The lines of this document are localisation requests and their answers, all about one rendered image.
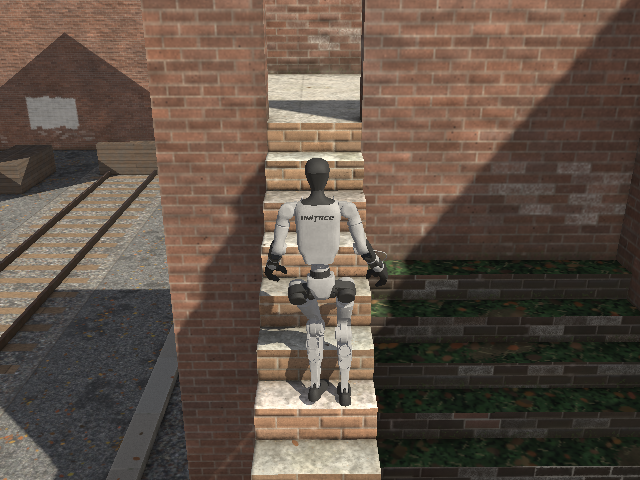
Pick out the robot left hand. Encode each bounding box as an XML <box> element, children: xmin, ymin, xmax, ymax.
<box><xmin>264</xmin><ymin>265</ymin><xmax>287</xmax><ymax>282</ymax></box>

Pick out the left robot thigh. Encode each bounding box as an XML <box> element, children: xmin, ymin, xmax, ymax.
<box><xmin>288</xmin><ymin>279</ymin><xmax>325</xmax><ymax>337</ymax></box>

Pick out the left robot forearm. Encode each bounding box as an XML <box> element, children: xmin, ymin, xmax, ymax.
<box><xmin>266</xmin><ymin>240</ymin><xmax>282</xmax><ymax>270</ymax></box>

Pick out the robot left upper arm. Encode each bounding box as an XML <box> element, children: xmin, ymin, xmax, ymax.
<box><xmin>271</xmin><ymin>201</ymin><xmax>297</xmax><ymax>256</ymax></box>

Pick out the robot right upper arm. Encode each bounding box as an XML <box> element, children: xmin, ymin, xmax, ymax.
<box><xmin>338</xmin><ymin>201</ymin><xmax>369</xmax><ymax>255</ymax></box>

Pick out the robot right hand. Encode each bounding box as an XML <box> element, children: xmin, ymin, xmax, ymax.
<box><xmin>366</xmin><ymin>263</ymin><xmax>388</xmax><ymax>287</ymax></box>

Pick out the right robot forearm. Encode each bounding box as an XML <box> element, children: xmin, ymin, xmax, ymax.
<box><xmin>361</xmin><ymin>239</ymin><xmax>384</xmax><ymax>272</ymax></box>

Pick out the left robot shin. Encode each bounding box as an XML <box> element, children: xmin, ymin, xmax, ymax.
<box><xmin>306</xmin><ymin>319</ymin><xmax>324</xmax><ymax>389</ymax></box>

